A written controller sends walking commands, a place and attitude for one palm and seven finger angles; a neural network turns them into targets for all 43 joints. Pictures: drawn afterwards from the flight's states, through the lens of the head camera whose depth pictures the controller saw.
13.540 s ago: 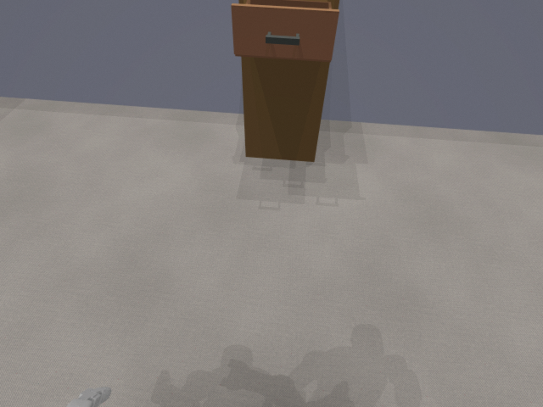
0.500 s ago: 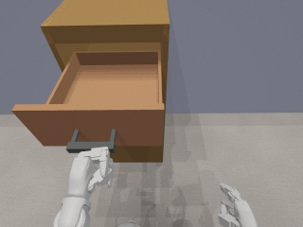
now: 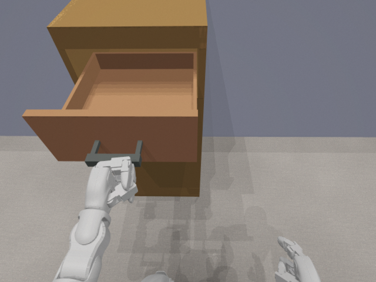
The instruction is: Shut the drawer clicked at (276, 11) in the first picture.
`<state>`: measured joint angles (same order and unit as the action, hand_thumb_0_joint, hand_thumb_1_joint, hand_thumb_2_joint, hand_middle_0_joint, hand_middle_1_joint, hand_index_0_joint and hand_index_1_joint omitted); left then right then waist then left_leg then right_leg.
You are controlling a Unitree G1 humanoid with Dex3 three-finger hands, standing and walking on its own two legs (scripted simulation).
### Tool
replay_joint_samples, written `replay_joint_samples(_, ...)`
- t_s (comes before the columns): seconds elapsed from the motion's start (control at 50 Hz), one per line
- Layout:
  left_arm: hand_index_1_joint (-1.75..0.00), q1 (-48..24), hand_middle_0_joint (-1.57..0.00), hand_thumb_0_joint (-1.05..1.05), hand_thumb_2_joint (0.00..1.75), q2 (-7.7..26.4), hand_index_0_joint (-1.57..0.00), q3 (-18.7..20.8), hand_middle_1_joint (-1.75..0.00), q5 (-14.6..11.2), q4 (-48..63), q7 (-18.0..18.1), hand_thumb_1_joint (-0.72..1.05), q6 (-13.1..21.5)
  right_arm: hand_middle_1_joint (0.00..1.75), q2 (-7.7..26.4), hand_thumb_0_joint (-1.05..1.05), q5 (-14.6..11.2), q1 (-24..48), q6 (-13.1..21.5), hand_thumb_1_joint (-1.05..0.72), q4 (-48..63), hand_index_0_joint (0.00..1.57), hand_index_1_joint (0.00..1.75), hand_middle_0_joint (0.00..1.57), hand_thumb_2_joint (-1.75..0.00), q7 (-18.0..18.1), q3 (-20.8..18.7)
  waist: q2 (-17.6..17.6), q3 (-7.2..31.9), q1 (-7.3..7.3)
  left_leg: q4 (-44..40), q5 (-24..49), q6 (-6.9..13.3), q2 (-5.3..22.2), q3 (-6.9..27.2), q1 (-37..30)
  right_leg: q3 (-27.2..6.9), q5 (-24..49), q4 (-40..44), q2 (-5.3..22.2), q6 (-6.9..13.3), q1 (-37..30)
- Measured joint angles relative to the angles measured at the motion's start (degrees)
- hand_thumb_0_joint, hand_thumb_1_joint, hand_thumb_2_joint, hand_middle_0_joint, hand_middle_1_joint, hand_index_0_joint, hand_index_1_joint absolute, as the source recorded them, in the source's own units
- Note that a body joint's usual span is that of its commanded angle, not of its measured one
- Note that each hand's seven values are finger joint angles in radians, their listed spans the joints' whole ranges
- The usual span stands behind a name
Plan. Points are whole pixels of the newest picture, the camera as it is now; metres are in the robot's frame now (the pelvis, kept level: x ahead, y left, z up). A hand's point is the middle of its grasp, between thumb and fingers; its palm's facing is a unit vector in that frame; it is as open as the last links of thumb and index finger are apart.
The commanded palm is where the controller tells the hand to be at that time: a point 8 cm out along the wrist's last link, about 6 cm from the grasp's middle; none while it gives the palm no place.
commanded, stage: push the drawer shut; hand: left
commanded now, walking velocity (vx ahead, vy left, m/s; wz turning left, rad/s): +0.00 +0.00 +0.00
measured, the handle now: (116, 152) +0.37 +0.17 +0.08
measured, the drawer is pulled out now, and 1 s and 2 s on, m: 0.25 0.12 0.00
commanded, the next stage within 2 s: none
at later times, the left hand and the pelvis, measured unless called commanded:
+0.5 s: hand (135, 154) +0.37 +0.13 +0.07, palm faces -0.01 -1.00 -0.04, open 3.0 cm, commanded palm +0.36 +0.19 +0.08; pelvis +0.01 +0.01 +0.00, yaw -1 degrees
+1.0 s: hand (139, 133) +0.43 +0.13 +0.07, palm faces +0.01 -1.00 -0.03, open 2.9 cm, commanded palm +0.42 +0.19 +0.08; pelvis +0.00 +0.02 +0.00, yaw -1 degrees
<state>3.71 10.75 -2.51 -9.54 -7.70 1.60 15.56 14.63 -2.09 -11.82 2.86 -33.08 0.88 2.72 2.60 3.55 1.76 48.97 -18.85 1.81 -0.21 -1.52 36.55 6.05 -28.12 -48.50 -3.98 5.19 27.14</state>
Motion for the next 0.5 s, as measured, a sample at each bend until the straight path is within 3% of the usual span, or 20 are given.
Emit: replay_joint_samples(0.5,-1.6,-16.88,-1.4,-0.02,0.86,-0.21,-1.4,5.48,-1.6,0.44,-18.6,-1.02,0.7,2.29,0.3,0.62,0.02,0.13,-2.57,-1.13,-0.91,-2.79,0.2,0.29,0.2,-0.9,-0.97,-1.35,-0.71,0.14,1.51,-1.99,0.4,0.85,0.04,-1.45,0.25,-1.62,1.07,1.95,0.08,-0.82,0.73)
